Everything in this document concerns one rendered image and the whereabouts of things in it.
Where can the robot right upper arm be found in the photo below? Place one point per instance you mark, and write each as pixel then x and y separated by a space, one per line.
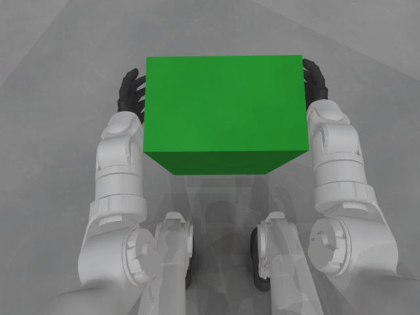
pixel 359 257

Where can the robot right forearm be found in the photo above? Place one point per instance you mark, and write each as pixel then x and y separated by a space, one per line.
pixel 341 185

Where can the robot left upper arm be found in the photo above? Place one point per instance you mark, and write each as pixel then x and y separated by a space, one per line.
pixel 114 269

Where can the right robot foot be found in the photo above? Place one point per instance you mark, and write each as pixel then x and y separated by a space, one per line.
pixel 262 284

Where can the robot left forearm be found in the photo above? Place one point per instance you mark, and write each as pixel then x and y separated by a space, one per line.
pixel 119 201

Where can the left robot hand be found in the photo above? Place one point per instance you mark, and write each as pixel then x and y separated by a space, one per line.
pixel 129 96

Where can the right robot hand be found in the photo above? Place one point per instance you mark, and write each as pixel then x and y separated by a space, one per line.
pixel 314 84

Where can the carton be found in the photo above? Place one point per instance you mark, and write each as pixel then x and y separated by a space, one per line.
pixel 224 115

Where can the left robot thigh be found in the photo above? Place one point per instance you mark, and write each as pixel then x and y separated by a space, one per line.
pixel 166 295

